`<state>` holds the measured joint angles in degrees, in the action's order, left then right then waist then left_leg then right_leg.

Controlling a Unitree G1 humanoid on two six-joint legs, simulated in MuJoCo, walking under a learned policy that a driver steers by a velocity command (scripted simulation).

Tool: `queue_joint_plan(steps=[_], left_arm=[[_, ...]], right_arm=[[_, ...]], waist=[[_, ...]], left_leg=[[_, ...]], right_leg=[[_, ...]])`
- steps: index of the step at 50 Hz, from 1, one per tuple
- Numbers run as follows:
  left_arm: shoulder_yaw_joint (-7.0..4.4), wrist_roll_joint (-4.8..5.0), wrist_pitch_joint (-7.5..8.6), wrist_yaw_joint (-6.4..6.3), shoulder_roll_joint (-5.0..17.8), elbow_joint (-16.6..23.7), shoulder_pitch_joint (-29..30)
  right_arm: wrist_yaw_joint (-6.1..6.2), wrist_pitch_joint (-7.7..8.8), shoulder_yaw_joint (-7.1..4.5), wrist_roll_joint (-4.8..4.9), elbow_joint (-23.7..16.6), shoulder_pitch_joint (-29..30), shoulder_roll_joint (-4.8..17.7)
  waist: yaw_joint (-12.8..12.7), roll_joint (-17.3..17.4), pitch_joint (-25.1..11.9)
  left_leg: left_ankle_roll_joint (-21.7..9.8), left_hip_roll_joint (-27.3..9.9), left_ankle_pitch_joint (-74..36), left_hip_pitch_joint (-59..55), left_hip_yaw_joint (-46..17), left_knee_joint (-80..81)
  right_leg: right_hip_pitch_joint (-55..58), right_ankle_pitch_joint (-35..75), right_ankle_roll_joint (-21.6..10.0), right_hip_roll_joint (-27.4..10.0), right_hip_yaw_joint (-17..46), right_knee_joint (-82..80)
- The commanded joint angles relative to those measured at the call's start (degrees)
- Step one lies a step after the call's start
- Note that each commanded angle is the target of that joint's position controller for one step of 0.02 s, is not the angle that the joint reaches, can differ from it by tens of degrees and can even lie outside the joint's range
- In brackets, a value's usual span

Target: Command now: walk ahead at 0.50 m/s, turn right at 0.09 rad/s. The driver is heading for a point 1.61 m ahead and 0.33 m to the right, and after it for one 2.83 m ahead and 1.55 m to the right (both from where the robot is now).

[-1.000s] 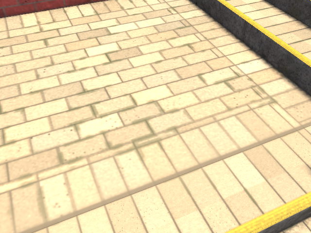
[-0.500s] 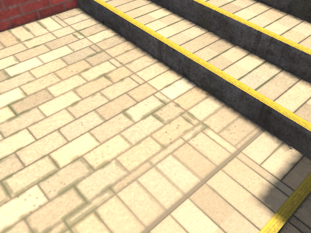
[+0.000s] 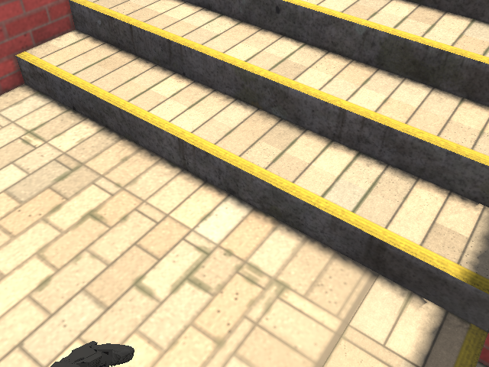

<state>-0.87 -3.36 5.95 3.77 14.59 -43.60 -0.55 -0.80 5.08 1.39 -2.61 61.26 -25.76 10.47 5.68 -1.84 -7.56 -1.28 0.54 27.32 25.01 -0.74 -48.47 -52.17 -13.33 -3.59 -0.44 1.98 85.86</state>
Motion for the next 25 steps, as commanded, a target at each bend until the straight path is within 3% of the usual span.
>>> queue_joint_plan(steps=[1, 2, 5, 6, 7, 8, 9, 10, 11, 12, 13, 14, 15, 16, 18, 19, 20, 22, 25], left_arm=[[-0.73, -0.13, 0.04, 0.74, 4.49, 2.26, -5.87], [-0.76, 0.17, 0.01, 1.00, 4.35, 3.02, -2.58], [-1.06, 0.56, -0.80, 0.07, 3.12, 4.76, 4.66], [-1.46, 0.74, -0.63, -0.35, 3.40, 5.76, 6.51], [-2.23, 1.31, -0.20, -0.79, 4.21, 5.70, 5.64], [-3.58, 1.83, 0.80, -1.48, 6.12, 4.18, 0.74], [-5.26, 1.27, 1.85, -2.31, 9.01, 1.46, -8.83], [-5.75, 0.62, 1.78, -2.60, 12.79, -1.04, -21.86], [-5.10, 0.05, 1.44, -2.49, 9.72, -5.19, -33.51], [-5.39, -0.32, 2.00, -2.69, 8.53, -7.22, -31.20], [-4.51, 0.35, 1.85, -2.83, 5.69, -6.75, -24.01], [-2.81, 0.83, 1.39, -2.85, 0.57, -5.86, -19.19], [-1.87, 1.08, 1.18, -2.83, -2.03, -5.74, -16.22], [-1.48, 0.75, 0.84, -3.15, -3.07, -4.83, -13.75], [-1.66, -0.31, 1.10, -3.48, -2.22, -4.75, -13.79], [-3.26, 4.25, 0.82, -3.38, 4.56, -4.45, -13.27], [-3.42, 4.76, 0.67, -3.63, 5.58, -5.00, -14.16], [-3.27, 4.39, 0.23, -4.39, 5.32, -6.17, -17.62], [-3.68, 4.72, 0.11, -4.75, 6.08, -8.11, -22.07]], right_arm=[[1.22, 4.66, -2.61, 0.12, -10.37, 23.26, 9.49], [0.94, 4.89, -3.33, 0.91, -9.82, 20.21, 11.14], [-0.64, 4.77, -4.16, 0.99, -6.32, 6.77, 11.15], [-0.92, 4.25, -4.62, 1.11, -5.72, 4.75, 12.08], [-1.14, 3.49, -5.11, 1.10, -5.74, 5.15, 13.35], [-1.43, 3.04, -5.35, 0.26, -5.85, 5.04, 13.83], [-1.57, 2.85, -5.07, -0.66, -5.98, 4.57, 11.38], [-1.66, 2.91, -2.88, -1.17, -7.44, -2.41, 3.33], [-2.47, 3.07, -3.03, -0.29, -9.57, 5.36, 4.32], [-1.76, 2.90, -3.79, 0.62, -11.66, 15.91, 6.14], [-0.84, 2.81, -3.84, 0.42, -11.53, 17.37, 6.86], [-0.56, 2.57, -4.46, -0.80, -10.27, 14.38, 7.74], [-0.88, 2.05, -4.30, -1.83, -9.87, 13.97, 6.62], [-1.48, 1.28, -3.98, -2.28, -9.90, 14.24, 4.70], [-2.19, 0.36, -3.65, -1.55, -11.52, 18.61, 3.19], [-0.22, 0.86, -4.37, 5.31, -13.69, 21.44, 6.26], [0.37, 1.23, -3.71, 5.08, -14.35, 23.22, 5.42], [0.46, 1.61, -2.98, 3.84, -15.17, 25.97, 3.86], [0.16, 1.17, -3.01, 4.19, -16.19, 31.01, 4.61]], waist=[[-10.01, 2.91, 5.70], [-7.49, 3.49, 6.48], [-1.02, 5.84, 6.88], [-0.34, 6.51, 6.68], [-1.64, 6.51, 5.77], [-3.40, 6.30, 2.96], [-6.43, 1.76, -3.16], [-7.04, -12.60, -18.48], [-13.75, -13.66, -12.11], [-14.68, -5.33, 3.63], [-10.67, -2.32, 6.08], [-6.74, -1.49, 3.89], [-4.42, -2.34, 5.78], [-3.17, -1.85, 4.43], [-3.84, -1.23, 3.88], [-3.23, 3.80, 6.85], [-3.51, 4.37, 6.67], [-4.83, 1.35, 7.67], [-7.04, -2.26, 9.26]], left_leg=[[-6.78, -5.84, -10.73, 18.06, -6.19, 30.25], [-7.05, -6.57, -10.42, 14.08, -5.74, 30.70], [-10.56, -11.06, -21.19, -11.40, -8.86, 28.53], [-11.34, -13.05, -26.99, -16.86, -10.12, 27.21], [-11.04, -13.96, -33.44, -18.98, -9.91, 25.01], [-9.44, -12.61, -41.05, -17.77, -8.13, 20.64], [-5.17, -7.69, -41.23, -13.04, -3.17, 8.48], [-0.29, 1.02, -13.04, 3.59, -0.92, -7.41], [-0.15, 5.97, 5.25, 23.62, -4.46, -18.45], [-2.93, 3.35, -3.79, 34.70, -8.81, -25.09], [-4.87, -0.83, -11.13, 31.78, -7.30, -26.38], [-5.80, -3.71, -15.38, 26.17, -6.76, -23.92], [-5.90, -5.30, -17.46, 22.51, -6.42, -21.97], [-5.28, -5.80, -17.41, 19.73, -5.28, -20.56], [-3.56, -5.97, -18.91, 20.84, -3.41, -16.57], [-1.56, -7.64, -17.69, 20.76, -3.35, -13.27], [-0.45, -7.86, -19.71, 20.21, -2.84, -8.89], [0.84, -6.88, -26.50, 15.79, -1.10, 1.48], [0.89, -5.04, -32.31, 11.62, 0.60, 11.39]], right_leg=[[26.56, 6.08, 2.74, -4.81, -1.64, -21.24], [27.61, 6.16, 3.72, -4.14, -2.72, -27.18], [19.92, 6.27, 3.07, -1.71, -5.76, -44.45], [19.62, 6.41, 2.13, -0.74, -6.82, -49.39], [23.54, 9.57, 0.76, 0.20, -7.95, -54.45], [33.22, 12.45, -1.17, 1.02, -7.65, -55.16], [48.01, 16.40, -5.93, -1.71, -3.93, -54.70], [76.67, 25.93, -20.39, -15.53, 17.66, -59.00], [84.21, 8.21, -22.36, -21.07, 38.88, -70.65], [74.07, -3.86, -16.01, -19.87, 34.56, -71.97], [63.84, -5.27, -12.53, -17.82, 26.53, -72.27], [57.13, -1.32, -11.38, -16.01, 20.93, -73.09], [50.45, 2.26, -10.80, -14.97, 17.33, -74.42], [46.93, 4.87, -10.38, -13.87, 14.77, -75.34], [46.23, 8.94, -11.45, -12.93, 10.33, -77.40], [42.80, 14.15, -10.29, -14.37, 9.61, -77.32], [42.02, 16.03, -9.94, -14.41, 8.16, -77.57], [39.26, 15.42, -8.66, -12.55, 4.29, -78.26], [40.74, 11.71, -7.25, -11.26, 1.89, -78.90]])
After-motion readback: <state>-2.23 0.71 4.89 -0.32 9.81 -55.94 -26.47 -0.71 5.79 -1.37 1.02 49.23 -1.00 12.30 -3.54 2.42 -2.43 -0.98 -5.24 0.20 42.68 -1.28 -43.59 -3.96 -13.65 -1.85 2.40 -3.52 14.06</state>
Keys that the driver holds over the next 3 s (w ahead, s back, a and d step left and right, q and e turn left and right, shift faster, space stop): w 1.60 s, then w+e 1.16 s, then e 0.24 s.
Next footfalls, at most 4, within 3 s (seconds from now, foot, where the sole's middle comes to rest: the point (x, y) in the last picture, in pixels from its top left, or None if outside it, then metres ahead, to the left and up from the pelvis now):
0.18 right None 0.23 -0.13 -0.74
0.66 left None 0.55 0.12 -0.74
1.20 right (250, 300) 0.79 -0.09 -0.74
1.72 left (181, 233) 1.06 0.12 -0.74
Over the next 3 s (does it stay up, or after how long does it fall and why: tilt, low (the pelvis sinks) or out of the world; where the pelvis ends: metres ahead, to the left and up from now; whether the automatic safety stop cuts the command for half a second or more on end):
stays up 1.57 -0.22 0.27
